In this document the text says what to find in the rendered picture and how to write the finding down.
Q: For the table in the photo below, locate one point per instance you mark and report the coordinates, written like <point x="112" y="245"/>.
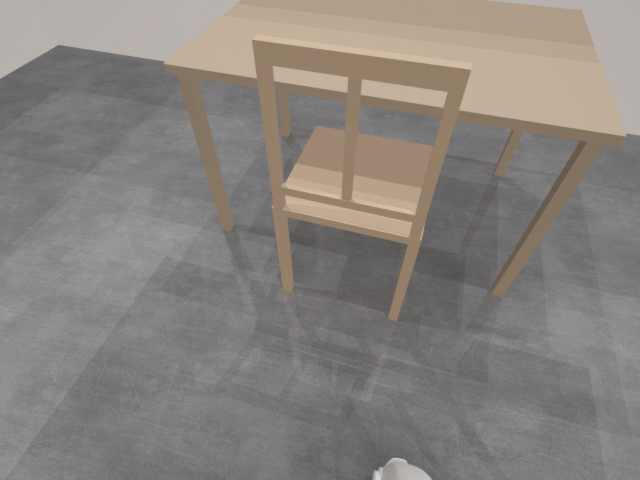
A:
<point x="534" y="69"/>

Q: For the right robot shin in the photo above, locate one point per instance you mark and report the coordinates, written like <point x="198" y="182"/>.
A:
<point x="397" y="460"/>

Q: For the chair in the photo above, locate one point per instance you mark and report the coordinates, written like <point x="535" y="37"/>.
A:
<point x="366" y="184"/>

